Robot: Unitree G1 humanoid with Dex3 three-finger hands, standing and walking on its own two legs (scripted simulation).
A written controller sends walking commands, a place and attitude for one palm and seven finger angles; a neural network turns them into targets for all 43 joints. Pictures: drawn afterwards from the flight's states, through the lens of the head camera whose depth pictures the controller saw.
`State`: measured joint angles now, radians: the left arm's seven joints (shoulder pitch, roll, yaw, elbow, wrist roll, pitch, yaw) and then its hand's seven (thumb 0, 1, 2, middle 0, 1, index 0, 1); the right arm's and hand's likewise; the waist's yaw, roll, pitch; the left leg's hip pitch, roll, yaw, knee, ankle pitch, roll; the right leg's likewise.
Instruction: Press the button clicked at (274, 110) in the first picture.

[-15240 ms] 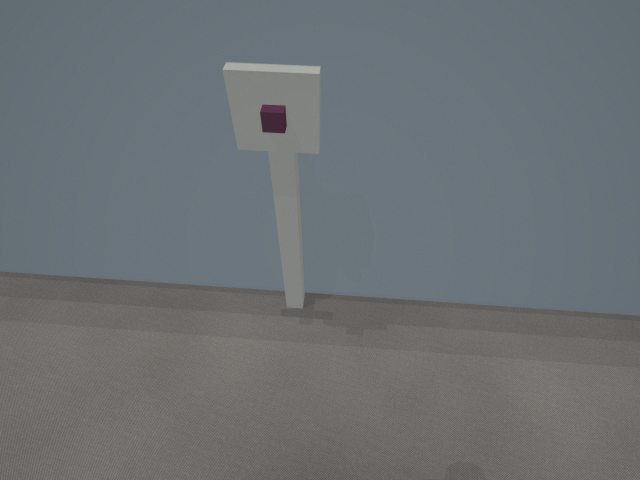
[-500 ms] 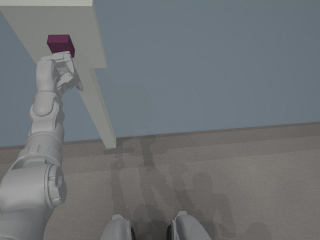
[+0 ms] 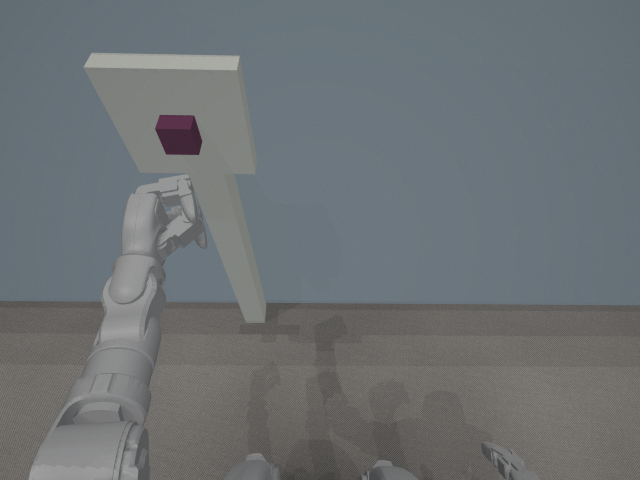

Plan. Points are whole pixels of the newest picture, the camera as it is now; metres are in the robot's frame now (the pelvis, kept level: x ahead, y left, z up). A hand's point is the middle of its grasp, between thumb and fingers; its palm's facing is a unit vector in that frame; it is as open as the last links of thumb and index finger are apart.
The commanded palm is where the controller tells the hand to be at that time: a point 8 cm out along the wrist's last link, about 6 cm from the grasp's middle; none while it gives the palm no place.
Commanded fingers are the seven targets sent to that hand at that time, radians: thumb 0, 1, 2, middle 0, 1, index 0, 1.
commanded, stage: draw the hand back to the body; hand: left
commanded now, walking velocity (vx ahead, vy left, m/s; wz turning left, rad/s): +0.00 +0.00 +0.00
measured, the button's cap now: (180, 133) +0.54 +0.19 +0.09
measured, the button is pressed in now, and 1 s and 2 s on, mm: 0 0 0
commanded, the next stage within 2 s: step back with the hand held close in 1.44 s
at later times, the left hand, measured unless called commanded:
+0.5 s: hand (130, 279) +0.30 +0.19 +0.13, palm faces +0.03 -1.00 -0.08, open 3.1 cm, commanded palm +0.27 +0.24 +0.14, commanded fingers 0.00 0.90 0.90 -1.30 -1.50 -1.30 -1.50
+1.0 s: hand (6, 347) +0.22 +0.23 +0.18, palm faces +0.33 -0.88 -0.34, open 3.1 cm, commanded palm +0.17 +0.28 +0.21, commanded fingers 0.00 0.90 0.90 -1.30 -1.50 -1.30 -1.50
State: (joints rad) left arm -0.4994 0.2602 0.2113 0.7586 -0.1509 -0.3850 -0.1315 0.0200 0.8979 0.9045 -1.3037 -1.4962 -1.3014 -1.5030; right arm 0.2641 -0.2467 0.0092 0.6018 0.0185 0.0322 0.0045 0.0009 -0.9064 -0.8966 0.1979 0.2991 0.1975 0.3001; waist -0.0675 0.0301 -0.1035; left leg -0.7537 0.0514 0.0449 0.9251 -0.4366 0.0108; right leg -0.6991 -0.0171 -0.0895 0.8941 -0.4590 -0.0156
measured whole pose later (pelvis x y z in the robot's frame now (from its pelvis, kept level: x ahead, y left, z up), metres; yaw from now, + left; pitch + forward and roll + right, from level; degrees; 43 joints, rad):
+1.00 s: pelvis +0.02 +0.01 +0.05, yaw +0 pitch -3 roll +0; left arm 0.42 0.30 0.20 -0.33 -0.06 -0.05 0.09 0.02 0.89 0.90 -1.30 -1.50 -1.30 -1.50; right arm 0.18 -0.23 0.04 0.59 0.00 -0.07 -0.06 0.01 -0.90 -0.90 0.20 0.30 0.20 0.30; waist 0.05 0.06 0.01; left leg -0.10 0.01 0.07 0.41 -0.25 0.02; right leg -0.06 -0.02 -0.07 0.38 -0.27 0.00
